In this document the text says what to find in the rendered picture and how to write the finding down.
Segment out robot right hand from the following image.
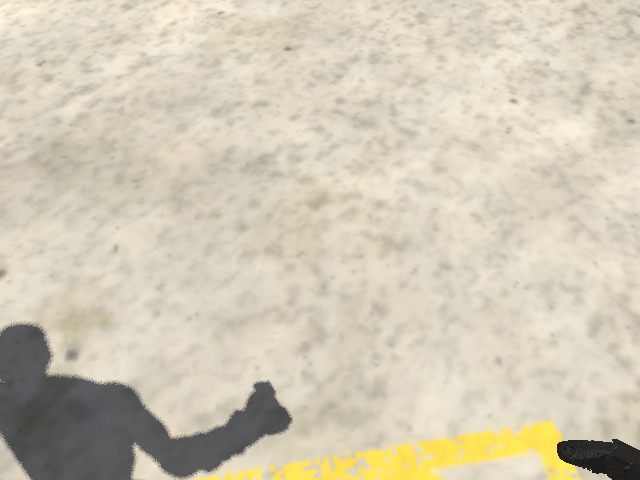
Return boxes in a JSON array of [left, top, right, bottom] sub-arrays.
[[557, 439, 640, 480]]

